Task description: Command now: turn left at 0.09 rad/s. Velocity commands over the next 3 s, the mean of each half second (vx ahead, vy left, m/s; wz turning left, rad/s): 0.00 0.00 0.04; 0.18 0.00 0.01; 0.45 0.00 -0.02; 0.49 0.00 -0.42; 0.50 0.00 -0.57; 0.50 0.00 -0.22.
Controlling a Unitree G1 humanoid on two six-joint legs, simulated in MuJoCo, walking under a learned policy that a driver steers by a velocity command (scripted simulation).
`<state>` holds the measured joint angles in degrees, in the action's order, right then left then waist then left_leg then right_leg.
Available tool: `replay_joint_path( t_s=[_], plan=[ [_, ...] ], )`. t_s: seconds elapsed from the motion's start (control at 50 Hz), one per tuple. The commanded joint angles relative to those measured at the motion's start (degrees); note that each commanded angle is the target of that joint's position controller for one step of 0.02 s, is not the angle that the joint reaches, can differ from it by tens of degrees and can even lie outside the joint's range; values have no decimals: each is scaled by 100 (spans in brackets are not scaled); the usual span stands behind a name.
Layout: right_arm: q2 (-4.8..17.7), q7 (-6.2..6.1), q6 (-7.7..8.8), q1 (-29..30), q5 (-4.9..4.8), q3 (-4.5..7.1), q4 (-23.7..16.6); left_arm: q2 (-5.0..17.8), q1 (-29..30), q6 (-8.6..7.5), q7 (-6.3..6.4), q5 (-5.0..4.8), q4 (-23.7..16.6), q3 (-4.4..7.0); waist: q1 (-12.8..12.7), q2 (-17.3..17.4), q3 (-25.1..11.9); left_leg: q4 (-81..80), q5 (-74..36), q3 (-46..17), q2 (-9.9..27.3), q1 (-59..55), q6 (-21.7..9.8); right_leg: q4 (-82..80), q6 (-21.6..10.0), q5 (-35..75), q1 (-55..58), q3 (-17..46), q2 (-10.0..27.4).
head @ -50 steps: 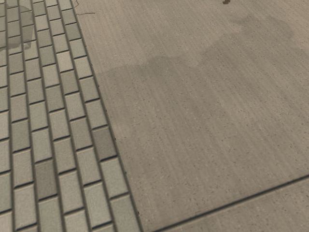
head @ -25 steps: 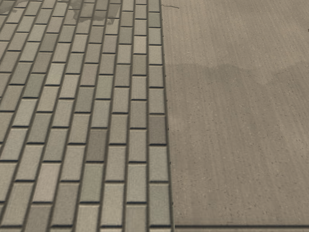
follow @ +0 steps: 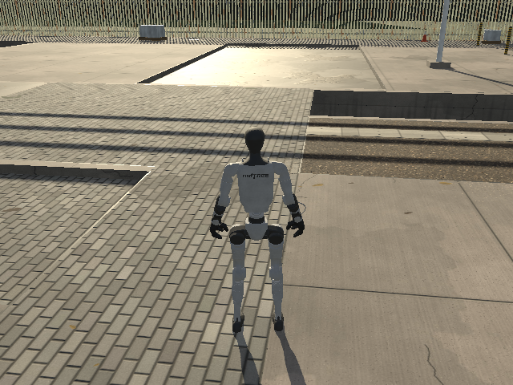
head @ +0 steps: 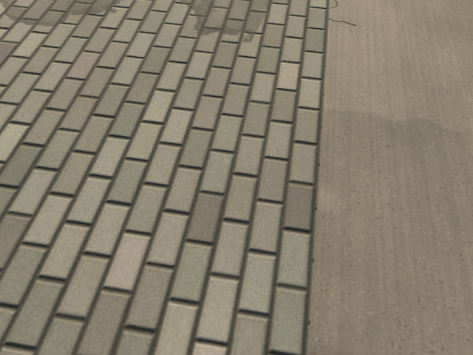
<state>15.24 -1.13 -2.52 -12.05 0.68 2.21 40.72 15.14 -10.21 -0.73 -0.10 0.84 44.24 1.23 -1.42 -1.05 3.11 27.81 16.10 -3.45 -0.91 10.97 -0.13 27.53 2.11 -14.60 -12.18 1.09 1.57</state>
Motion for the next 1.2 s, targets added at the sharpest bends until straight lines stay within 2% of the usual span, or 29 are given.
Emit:
replay_joint_path(
  t_s=[0.02,0.08,0.28,0.64,0.66,0.68,0.7,0.74,0.76,0.78,0.8,0.82,0.84,0.86,0.88,0.9,0.92,0.94,0.96,0.98,1.0,1.02,1.04,1.08,1.14,1.2],
  plan=[
    [705,38,172,191,82,152,-365,687,216,-76,41,11,-281,149,73,686,-429,-672,-665,-700,614,-75,-357,-146,47,450,108,-15,82],
    [657,31,264,71,36,112,-260,701,46,-24,83,-18,-160,148,49,662,-212,-619,-881,-654,555,64,-266,-213,39,650,89,43,135],
    [569,28,297,58,5,78,-36,738,-133,-6,172,-46,338,158,61,233,-290,-509,-1371,-528,414,-58,-291,-277,144,932,247,57,184],
    [532,-10,313,-155,-40,62,824,696,-304,69,287,-73,1087,151,45,171,-192,-519,-1369,-246,211,-16,-200,-339,92,959,325,7,137],
    [530,-24,301,-241,-49,63,907,635,-394,77,291,-78,1160,138,47,227,-303,-591,-719,-227,171,-57,-226,-281,82,455,345,-115,35],
    [627,-45,276,-277,-86,99,946,607,-388,82,297,-112,1191,140,91,329,-228,-687,449,-299,159,-2,-333,-40,39,-325,161,-310,-141],
    [762,-54,260,-336,-115,144,963,565,-300,68,296,-139,1160,133,168,517,-35,-911,1780,-587,309,149,-508,295,-18,-978,-183,-459,-273],
    [1033,-46,317,-581,-147,222,1004,441,12,-64,254,-175,960,98,338,1124,444,-1657,3324,-1845,1147,292,-1040,1208,-158,-1278,-1061,-493,-310],
    [1096,-46,385,-653,-167,250,1029,414,135,-166,211,-221,872,88,378,1270,665,-1910,3359,-2428,1522,472,-1295,1606,-293,-1267,-1262,-232,-125],
    [1042,-44,460,-600,-159,242,1016,453,137,-264,157,-269,836,105,326,1274,765,-1970,3047,-2640,1714,371,-1411,1844,-430,-1428,-1537,-45,40],
    [968,-35,511,-485,-178,231,977,469,81,-353,93,-300,831,106,251,1217,751,-1912,2649,-2585,1776,176,-1405,1717,-565,-1599,-1659,39,162],
    [932,-29,527,-306,-232,225,920,477,-52,-433,30,-308,868,110,121,1076,649,-1787,2236,-2281,1683,130,-1278,1219,-678,-1509,-1386,20,217],
    [941,-23,510,10,-288,225,836,469,-425,-489,-15,-295,1040,130,-127,917,468,-1587,1750,-1727,1389,450,-1066,432,-733,-907,-505,-184,112],
    [895,-16,482,209,-287,208,775,474,-1024,-506,-33,-252,1362,184,-383,743,214,-1179,1293,-1168,994,920,-859,-138,-649,25,652,-446,-169],
    [649,-4,494,280,-214,138,715,553,-1567,-490,-46,-177,1605,240,-534,302,-13,-284,743,-607,574,1391,-625,-271,-572,187,1498,-65,-46],
    [222,12,548,331,-119,10,561,1079,-2201,-487,-25,-171,1672,358,-667,-1187,-303,1666,809,281,-126,2195,-157,-1208,-992,-736,2153,1940,1202],
    [378,-13,641,351,-234,77,405,1342,-2340,-542,-108,-108,1674,366,-611,-1643,-186,2889,1728,28,-355,3021,-95,-1900,-1683,-1507,2122,3900,2069],
    [595,14,720,203,-351,126,478,984,-1765,-600,-106,-109,1512,252,-313,-878,279,3580,1395,-333,89,3409,-212,-1931,-1719,-1846,1821,3672,2103],
    [623,64,776,100,-377,136,571,739,-1401,-626,-99,-133,1364,193,-171,-626,494,3699,754,-290,326,3554,-318,-1939,-1521,-1692,1706,3021,1821],
    [623,83,814,103,-315,157,629,726,-1217,-630,-116,-131,1279,176,-113,-484,478,3587,264,-163,488,3587,-364,-1976,-1338,-1177,1720,2493,1598],
    [674,103,831,256,-240,196,609,622,-1200,-613,-123,-128,1261,134,-119,-411,467,3382,-109,-93,622,3571,-357,-1988,-1197,-382,1761,2021,1440],
    [616,148,834,343,-194,204,596,473,-1332,-574,-118,-99,1292,82,-146,-457,343,3217,-378,25,677,3374,-320,-1973,-1098,365,1741,1585,1244],
    [496,191,824,378,-177,189,592,435,-1510,-543,-99,-84,1339,63,-165,-521,237,3104,-546,167,660,3299,-255,-1931,-1094,1128,1798,1276,1132],
    [312,233,785,622,-168,148,499,514,-1703,-476,-32,-74,1376,63,-207,-430,183,2741,-804,361,622,3322,-96,-1916,-1151,2096,1788,861,1026],
    [114,254,779,1378,-186,46,194,651,-1687,-412,70,-60,1312,67,-319,-334,377,1518,-1417,561,478,2945,55,-2138,-1126,2186,1259,475,852],
    [127,312,798,1893,-225,4,6,735,-1936,-413,114,-102,1370,95,-419,-404,553,676,-1888,680,315,2508,26,-2328,-1164,1999,1103,354,921]
  ],
)
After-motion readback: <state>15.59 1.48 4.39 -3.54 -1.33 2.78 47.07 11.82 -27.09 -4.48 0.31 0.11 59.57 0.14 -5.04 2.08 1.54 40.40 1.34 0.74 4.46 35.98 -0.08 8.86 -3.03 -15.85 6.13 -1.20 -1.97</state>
